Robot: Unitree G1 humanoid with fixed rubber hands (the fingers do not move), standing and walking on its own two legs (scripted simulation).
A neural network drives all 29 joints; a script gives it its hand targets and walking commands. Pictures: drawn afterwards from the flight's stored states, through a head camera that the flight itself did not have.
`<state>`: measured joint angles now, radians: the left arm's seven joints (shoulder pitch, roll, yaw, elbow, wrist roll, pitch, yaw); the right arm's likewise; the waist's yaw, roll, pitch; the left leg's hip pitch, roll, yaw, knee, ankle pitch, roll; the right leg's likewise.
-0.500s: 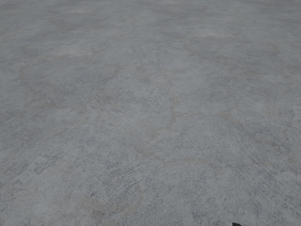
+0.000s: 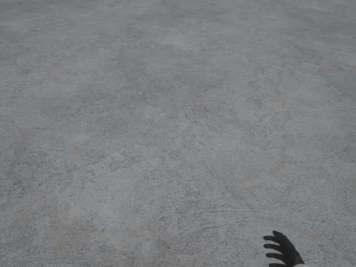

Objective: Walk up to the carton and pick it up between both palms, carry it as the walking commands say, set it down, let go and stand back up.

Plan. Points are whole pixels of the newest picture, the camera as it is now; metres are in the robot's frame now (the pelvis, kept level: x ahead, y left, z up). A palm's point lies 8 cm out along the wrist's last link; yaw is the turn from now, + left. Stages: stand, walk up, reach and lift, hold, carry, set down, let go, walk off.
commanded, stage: walk up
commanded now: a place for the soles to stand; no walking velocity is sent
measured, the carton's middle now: out of the picture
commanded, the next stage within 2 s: none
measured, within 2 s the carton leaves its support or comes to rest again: neither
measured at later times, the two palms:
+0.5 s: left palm out of the picture +0.09 +0.34 -0.06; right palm (214, 193) +0.36 -0.11 -0.09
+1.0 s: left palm out of the picture +0.00 +0.41 -0.13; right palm (84, 151) +0.53 +0.31 -0.10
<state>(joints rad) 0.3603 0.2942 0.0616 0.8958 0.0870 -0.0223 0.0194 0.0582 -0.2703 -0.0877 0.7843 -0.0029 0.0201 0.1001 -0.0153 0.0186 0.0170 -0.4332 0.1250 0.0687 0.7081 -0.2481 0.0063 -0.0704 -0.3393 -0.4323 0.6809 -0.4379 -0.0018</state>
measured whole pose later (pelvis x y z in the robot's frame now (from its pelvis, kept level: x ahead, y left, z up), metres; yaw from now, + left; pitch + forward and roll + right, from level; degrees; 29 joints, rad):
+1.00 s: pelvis +0.24 +0.30 +0.00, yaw +57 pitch -1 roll +0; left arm 0.47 0.26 0.04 0.90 0.07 -0.03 -0.02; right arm 0.06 -0.23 -0.05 0.82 -0.01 0.02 0.05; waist 0.01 -0.01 0.04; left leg -0.45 0.01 0.11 0.72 -0.26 0.07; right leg -0.24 -0.23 -0.12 1.15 -0.57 -0.01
